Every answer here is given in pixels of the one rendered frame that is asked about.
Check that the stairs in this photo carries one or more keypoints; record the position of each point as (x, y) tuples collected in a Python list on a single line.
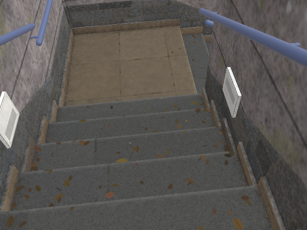
[(197, 50), (146, 164)]

